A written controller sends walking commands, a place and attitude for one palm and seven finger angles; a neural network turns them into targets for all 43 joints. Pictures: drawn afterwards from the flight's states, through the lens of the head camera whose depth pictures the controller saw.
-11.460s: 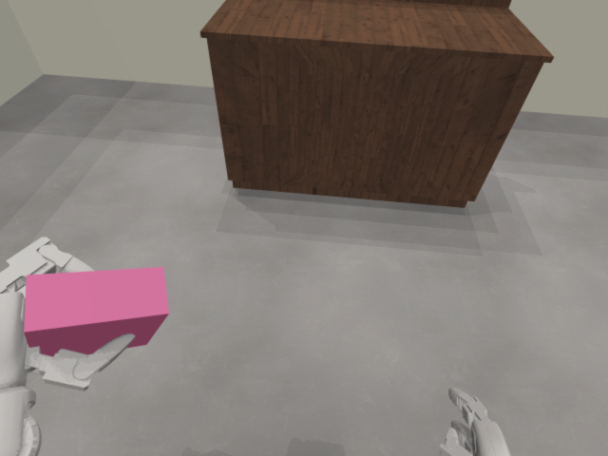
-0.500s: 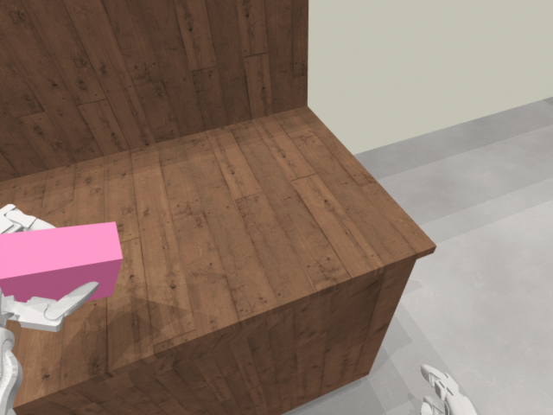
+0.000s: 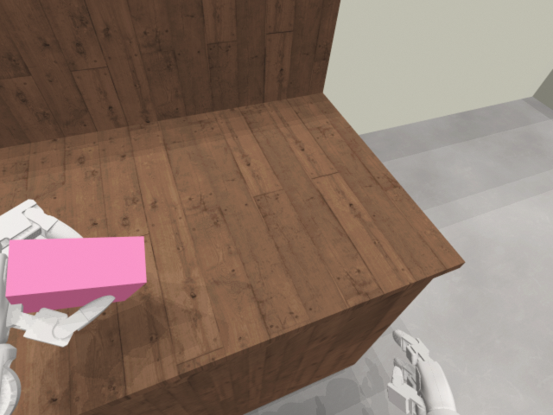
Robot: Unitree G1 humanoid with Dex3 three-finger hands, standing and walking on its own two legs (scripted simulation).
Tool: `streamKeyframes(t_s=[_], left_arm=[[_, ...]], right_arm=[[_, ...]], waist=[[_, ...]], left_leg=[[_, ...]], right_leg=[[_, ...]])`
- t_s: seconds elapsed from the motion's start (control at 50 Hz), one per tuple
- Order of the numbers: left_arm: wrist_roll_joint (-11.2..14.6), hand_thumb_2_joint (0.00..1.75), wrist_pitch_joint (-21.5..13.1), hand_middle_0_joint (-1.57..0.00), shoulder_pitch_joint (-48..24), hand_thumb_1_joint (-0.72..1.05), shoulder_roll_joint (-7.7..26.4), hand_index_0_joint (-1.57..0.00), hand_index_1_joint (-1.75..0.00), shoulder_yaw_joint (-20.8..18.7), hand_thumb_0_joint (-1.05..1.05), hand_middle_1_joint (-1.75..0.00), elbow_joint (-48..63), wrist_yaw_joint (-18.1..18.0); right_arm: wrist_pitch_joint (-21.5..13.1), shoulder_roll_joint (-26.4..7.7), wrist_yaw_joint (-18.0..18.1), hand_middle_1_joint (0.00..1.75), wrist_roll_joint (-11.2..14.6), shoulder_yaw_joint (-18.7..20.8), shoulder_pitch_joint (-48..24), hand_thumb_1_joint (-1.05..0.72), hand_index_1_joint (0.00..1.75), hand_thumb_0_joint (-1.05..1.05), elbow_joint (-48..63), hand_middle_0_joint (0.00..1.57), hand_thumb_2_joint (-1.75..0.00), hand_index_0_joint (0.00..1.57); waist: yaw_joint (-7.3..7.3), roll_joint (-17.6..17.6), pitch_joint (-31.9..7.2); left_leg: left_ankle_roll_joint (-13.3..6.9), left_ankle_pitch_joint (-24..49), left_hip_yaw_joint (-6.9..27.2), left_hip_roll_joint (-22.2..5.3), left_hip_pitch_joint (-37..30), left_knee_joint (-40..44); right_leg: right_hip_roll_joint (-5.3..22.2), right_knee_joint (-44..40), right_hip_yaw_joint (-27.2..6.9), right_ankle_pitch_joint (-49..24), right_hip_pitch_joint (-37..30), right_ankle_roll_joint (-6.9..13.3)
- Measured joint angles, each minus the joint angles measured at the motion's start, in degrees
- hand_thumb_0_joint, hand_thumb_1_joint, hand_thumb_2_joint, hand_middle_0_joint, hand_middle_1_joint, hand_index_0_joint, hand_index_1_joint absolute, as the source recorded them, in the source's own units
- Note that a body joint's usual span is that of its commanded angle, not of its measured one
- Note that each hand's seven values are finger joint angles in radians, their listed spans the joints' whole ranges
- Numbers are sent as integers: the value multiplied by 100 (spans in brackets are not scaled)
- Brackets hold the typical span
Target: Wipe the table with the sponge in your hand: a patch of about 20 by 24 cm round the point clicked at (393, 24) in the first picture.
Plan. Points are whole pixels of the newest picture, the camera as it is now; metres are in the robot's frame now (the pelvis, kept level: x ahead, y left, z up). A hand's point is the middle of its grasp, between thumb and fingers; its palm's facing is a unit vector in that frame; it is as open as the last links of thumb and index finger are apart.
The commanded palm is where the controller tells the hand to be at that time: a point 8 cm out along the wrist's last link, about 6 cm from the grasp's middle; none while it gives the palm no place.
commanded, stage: come to a stop and stand still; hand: left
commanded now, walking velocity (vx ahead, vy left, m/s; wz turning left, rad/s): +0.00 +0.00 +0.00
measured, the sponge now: (96, 275) +0.23 +0.23 +0.14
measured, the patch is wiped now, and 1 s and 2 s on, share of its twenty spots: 0.00 0.00 0.00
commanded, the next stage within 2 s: look again from close up in 0.26 s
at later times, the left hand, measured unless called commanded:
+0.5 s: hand (57, 287) +0.20 +0.26 +0.14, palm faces +0.38 -0.85 -0.37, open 9.2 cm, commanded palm +0.15 +0.28 +0.17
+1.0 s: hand (88, 287) +0.21 +0.22 +0.15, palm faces +0.38 -0.86 -0.35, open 9.2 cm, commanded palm +0.15 +0.26 +0.17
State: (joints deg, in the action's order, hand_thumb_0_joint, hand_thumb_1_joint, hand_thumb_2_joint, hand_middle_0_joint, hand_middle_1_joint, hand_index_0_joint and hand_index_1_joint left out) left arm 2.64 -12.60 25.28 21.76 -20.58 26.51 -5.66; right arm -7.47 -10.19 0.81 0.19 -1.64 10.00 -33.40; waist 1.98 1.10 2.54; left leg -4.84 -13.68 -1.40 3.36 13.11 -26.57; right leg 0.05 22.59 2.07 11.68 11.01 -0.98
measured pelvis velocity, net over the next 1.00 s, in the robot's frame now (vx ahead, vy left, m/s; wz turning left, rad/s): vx -0.01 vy -0.02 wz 0.02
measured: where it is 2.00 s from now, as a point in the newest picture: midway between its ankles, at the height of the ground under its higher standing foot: outside the picture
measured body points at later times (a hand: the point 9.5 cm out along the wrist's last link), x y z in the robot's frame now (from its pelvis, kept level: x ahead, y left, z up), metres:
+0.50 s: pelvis -0.01 +0.00 +0.00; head +0.01 +0.03 +0.45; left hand +0.18 +0.30 +0.16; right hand +0.17 -0.22 -0.07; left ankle +0.00 +0.06 -0.74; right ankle +0.00 -0.13 -0.74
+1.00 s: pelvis -0.01 -0.02 +0.00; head +0.01 -0.01 +0.45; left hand +0.18 +0.27 +0.17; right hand +0.18 -0.25 -0.07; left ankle +0.00 +0.06 -0.74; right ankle +0.00 -0.13 -0.74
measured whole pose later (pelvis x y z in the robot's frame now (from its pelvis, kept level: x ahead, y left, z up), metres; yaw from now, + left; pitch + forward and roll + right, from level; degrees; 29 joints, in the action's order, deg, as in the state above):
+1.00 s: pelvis -0.01 -0.02 +0.00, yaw +1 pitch +0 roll -2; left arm 2.6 -10.8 25.5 20.1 -18.1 25.6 -6.6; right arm -6.4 -11.9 2.6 0.5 -1.1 11.6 -33.8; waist 1.3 0.7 2.3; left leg -3.0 -12.4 0.4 1.9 12.8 -25.5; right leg -1.5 20.1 3.8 10.2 9.7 1.0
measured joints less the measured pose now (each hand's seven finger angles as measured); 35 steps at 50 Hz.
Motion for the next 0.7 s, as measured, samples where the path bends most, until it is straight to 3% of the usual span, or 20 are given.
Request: streamKeyframes(t_s=[0.1,0.18,0.3,0.52,0.7], left_arm=[[-82,102,258,-83,-198,-42,-120,-83,-134,210,-1,-134,-136,10],[-100,102,184,-83,-340,-42,-30,-83,-134,178,-1,-134,237,-40],[-39,102,-108,-83,-251,-42,156,-83,-134,-51,-1,-134,493,-61],[-90,102,103,-83,-13,-42,-130,-83,-134,133,-1,-134,-140,-46],[-73,102,-108,-83,-46,-42,-9,-83,-134,96,-1,-134,162,-78]], right_arm=[[40,155,48,30,-38,-133,11,-90,30,1,27,21,-90,21],[-23,176,45,30,-71,-152,-4,-90,30,1,65,21,-90,21],[14,91,19,30,-73,-67,14,-90,30,1,93,21,-90,21],[121,-125,133,30,5,70,272,-90,30,1,23,21,-90,20],[25,-137,145,30,2,73,254,-90,30,1,-28,20,-90,20]], waist=[[77,151,146],[102,246,277],[-3,165,200],[-71,43,73],[-91,22,51]], left_leg=[[-46,49,40,74,-51,44],[-57,69,58,90,-43,26],[-45,109,47,92,-56,83],[-14,178,83,46,-77,168],[84,149,147,-46,-41,91]], right_leg=[[72,11,43,4,-48,-31],[86,22,65,-11,-51,-4],[87,-73,53,-68,-79,6],[40,-189,87,-156,-119,-4],[-53,-174,148,-145,-117,100]])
